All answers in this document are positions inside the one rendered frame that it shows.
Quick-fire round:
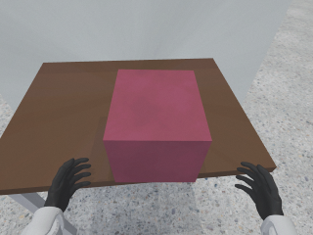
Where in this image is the carton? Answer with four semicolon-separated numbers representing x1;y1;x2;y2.
103;69;212;183

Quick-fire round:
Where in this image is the right robot hand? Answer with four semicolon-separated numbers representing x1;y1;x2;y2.
235;162;284;220

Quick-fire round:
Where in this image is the left robot hand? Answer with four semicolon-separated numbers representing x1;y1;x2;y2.
44;158;91;212

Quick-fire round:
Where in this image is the left robot forearm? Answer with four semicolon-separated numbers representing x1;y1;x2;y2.
21;207;66;235

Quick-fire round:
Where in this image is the right robot forearm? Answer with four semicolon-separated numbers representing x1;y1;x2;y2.
260;214;299;235

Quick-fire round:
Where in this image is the table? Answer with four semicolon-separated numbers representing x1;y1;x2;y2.
0;58;277;235

